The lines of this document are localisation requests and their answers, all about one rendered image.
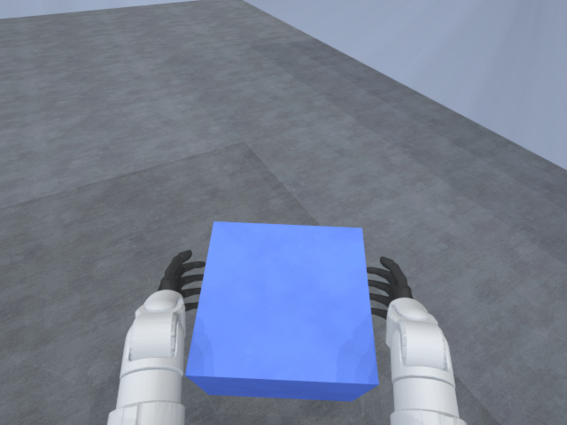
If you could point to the robot right forearm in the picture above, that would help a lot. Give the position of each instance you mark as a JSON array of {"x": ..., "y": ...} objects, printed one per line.
[{"x": 422, "y": 372}]

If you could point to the robot left forearm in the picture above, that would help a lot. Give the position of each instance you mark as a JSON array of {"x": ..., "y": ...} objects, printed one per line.
[{"x": 152, "y": 364}]

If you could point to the right robot hand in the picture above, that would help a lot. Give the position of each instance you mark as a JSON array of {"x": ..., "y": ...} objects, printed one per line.
[{"x": 398, "y": 289}]

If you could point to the left robot hand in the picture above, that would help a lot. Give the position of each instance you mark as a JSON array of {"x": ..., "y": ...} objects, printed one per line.
[{"x": 173, "y": 280}]

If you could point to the carton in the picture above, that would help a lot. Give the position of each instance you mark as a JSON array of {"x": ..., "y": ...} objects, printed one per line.
[{"x": 284, "y": 312}]

